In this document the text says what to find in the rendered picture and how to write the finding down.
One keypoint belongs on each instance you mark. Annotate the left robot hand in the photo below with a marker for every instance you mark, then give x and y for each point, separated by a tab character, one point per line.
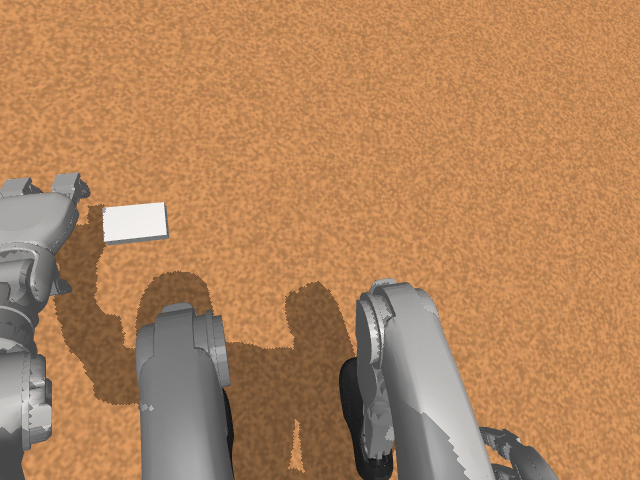
27	215

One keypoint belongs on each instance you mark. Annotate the right robot hand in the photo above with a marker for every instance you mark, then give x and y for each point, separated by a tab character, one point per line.
526	462

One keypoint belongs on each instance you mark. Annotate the small box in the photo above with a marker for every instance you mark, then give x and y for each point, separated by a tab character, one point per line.
135	223

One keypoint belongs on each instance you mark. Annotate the left robot arm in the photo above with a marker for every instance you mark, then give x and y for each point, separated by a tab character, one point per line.
26	278

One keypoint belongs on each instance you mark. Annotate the right robot foot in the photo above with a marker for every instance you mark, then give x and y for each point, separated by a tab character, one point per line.
352	406

